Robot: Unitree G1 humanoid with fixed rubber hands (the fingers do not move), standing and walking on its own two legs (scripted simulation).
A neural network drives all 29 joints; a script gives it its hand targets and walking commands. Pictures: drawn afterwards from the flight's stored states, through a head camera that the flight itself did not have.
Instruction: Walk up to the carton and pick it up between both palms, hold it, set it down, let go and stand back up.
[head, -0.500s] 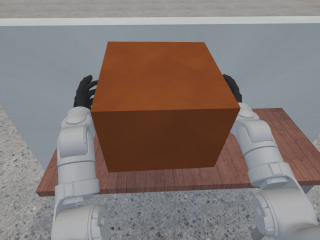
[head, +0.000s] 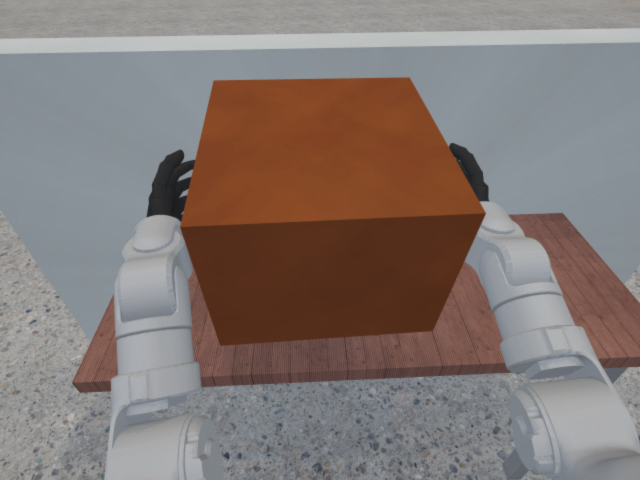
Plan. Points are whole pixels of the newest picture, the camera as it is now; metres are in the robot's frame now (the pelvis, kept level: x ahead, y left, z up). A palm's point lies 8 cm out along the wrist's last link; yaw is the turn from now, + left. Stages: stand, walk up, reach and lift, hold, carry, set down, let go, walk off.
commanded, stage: hold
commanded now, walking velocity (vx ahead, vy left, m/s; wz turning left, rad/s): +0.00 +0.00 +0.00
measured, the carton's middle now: (320, 203) +0.40 +0.00 +0.18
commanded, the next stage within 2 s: set down in 1.12 s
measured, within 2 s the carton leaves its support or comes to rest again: neither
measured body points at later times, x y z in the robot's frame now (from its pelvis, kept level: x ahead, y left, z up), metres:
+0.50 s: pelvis +0.00 +0.00 +0.00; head -0.06 +0.02 +0.45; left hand +0.37 +0.19 +0.20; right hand +0.38 -0.18 +0.19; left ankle +0.02 +0.12 -0.75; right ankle +0.01 -0.12 -0.75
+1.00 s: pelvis +0.00 +0.00 +0.00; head -0.05 +0.02 +0.45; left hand +0.37 +0.18 +0.20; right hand +0.38 -0.18 +0.18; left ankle +0.02 +0.12 -0.75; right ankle +0.01 -0.12 -0.75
